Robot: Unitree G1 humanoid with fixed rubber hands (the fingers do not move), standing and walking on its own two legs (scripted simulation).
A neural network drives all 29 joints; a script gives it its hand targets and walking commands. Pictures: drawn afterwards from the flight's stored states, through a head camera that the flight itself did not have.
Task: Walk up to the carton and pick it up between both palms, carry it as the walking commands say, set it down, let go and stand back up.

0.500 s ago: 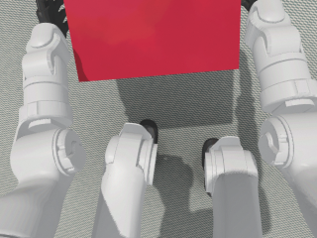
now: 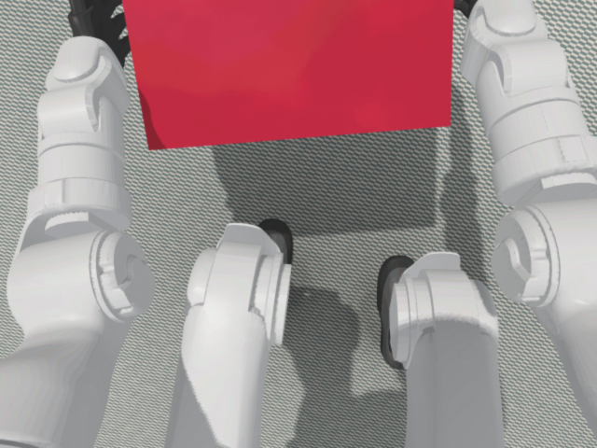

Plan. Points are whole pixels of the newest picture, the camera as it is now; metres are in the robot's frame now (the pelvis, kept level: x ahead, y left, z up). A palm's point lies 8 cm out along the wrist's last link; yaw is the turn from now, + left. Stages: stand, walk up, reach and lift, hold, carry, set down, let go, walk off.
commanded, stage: set down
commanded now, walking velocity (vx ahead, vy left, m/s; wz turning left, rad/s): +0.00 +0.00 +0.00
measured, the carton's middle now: (293, 55) +0.51 +0.12 -0.26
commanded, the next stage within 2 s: none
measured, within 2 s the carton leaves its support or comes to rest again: rests again in 0.06 s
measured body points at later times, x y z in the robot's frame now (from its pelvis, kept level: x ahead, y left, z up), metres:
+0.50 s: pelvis +0.00 +0.00 -0.01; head +0.36 +0.04 +0.25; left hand +0.49 +0.32 -0.17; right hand +0.58 -0.06 -0.18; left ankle +0.13 +0.13 -0.36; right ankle +0.10 -0.12 -0.36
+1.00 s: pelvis +0.01 +0.00 -0.02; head +0.37 +0.04 +0.24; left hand +0.49 +0.32 -0.18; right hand +0.59 -0.06 -0.19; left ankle +0.13 +0.12 -0.36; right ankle +0.10 -0.12 -0.36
